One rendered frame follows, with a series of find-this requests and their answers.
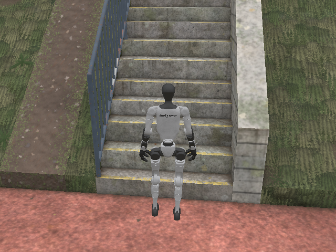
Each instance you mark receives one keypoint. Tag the robot head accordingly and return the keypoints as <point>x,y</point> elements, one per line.
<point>168,91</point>

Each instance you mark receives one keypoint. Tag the right robot forearm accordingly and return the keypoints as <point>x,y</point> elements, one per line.
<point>191,140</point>

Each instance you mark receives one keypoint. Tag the right robot foot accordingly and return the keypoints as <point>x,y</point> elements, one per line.
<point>176,215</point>

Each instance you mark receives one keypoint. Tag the robot right hand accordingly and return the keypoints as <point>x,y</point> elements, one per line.
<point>191,152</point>

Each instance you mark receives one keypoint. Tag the robot left upper arm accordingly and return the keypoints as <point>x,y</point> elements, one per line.
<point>149,119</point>

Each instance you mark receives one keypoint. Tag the robot right upper arm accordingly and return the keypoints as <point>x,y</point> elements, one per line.
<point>187,120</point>

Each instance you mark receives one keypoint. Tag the robot left hand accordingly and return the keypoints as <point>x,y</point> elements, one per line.
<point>144,153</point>

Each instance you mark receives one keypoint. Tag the left robot forearm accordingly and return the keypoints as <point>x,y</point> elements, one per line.
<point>144,142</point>

